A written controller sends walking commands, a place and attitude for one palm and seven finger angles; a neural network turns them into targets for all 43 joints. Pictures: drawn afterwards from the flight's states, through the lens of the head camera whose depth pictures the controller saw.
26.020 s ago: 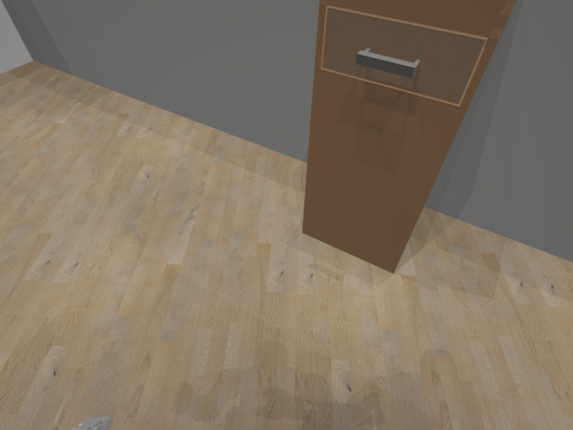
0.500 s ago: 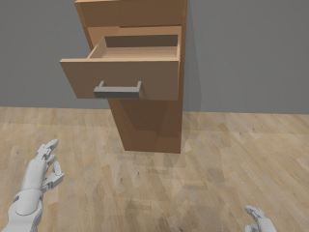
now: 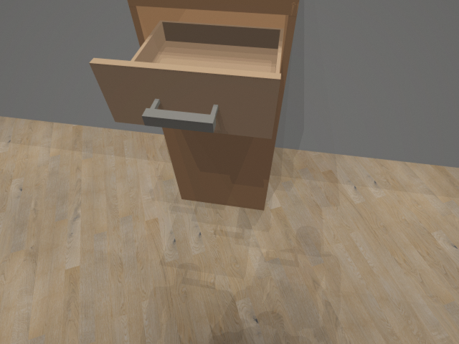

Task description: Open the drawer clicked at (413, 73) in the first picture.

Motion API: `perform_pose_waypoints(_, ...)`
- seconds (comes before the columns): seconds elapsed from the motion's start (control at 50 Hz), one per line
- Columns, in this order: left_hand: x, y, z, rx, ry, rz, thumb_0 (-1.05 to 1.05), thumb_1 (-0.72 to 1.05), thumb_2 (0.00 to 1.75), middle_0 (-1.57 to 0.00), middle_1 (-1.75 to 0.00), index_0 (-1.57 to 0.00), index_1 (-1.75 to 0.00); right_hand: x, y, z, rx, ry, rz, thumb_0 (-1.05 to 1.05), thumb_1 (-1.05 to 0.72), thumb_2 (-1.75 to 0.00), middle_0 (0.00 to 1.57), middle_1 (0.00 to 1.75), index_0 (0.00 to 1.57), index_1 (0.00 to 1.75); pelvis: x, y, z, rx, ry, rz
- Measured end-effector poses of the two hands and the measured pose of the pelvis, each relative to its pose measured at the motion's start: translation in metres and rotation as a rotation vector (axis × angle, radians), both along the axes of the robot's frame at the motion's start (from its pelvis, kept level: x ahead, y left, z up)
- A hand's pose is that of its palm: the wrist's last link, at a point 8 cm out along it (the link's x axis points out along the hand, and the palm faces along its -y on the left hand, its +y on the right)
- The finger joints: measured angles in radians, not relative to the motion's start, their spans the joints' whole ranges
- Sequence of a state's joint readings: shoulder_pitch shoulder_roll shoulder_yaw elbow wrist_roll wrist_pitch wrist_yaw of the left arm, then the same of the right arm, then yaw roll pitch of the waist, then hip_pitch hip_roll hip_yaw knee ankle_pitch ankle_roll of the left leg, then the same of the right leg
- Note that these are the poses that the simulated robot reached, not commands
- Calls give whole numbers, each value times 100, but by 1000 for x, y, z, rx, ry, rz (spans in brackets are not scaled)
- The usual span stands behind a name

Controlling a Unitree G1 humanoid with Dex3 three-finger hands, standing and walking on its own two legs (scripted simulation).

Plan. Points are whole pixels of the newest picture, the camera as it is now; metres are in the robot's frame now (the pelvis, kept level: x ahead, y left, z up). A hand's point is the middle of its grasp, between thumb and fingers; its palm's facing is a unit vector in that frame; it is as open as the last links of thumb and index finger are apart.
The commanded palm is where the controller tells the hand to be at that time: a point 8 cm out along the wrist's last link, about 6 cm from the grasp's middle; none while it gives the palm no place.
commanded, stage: let the arm hang, fingers relaxed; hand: left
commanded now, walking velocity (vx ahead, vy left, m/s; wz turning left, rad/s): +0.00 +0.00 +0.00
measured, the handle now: (182, 113) +0.53 +0.14 +0.09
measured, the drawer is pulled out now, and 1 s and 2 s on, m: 0.27 0.27 0.27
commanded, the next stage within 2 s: look to check the result in 0.46 s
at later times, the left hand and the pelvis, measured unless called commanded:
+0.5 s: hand out of the picture +0.02 +0.17 -0.17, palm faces +0.02 -0.98 -0.20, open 7.4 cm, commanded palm none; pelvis +0.01 +0.00 +0.00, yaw -1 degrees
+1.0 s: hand out of the picture +0.02 +0.17 -0.17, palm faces +0.02 -0.98 -0.19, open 7.4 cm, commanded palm none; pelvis +0.02 +0.00 +0.00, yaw -1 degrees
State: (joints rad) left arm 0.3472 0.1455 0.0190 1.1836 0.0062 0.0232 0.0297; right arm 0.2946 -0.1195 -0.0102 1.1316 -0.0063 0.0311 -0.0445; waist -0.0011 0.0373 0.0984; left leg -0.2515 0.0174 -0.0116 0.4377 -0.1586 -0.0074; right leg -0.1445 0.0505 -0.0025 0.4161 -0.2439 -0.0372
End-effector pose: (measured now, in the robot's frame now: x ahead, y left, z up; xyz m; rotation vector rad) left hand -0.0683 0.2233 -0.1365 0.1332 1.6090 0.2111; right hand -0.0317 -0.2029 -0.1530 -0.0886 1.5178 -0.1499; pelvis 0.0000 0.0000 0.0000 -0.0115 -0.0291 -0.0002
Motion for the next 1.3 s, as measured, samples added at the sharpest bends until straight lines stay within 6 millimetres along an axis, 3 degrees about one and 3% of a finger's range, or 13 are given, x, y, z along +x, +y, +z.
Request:
perform_pose_waypoints(0.2, 66, -12, -9, -32, -184, -39, 0, 91, 89, -20, -30, -20, -30, 16, 5, -2, 2, -64, -7, 1, -91, -90, 20, 30, 20, 30, 5, 2, -1, 7, -3, -2)
perform_pose_waypoints(0.32, 82, -4, -8, -13, -212, -60, 1, 93, 89, -20, -30, -20, -30, 22, -2, 0, -12, -84, -21, 1, -91, -90, 20, 30, 20, 30, 9, 0, -1, 8, -3, -7)
perform_pose_waypoints(0.82, 79, -7, -8, -21, -161, -51, 0, 91, 89, -20, -30, -20, -30, 43, -14, 4, -40, -87, -4, 1, -91, -90, 20, 30, 20, 30, 20, -2, 1, 8, -1, -11)
perform_pose_waypoints(1.3, 96, -6, -7, -11, -185, -63, 0, 91, 89, -20, -30, -20, -30, 51, -19, 5, -44, -89, -5, 1, -91, -90, 20, 30, 20, 30, 26, -6, 2, 10, 1, -11)
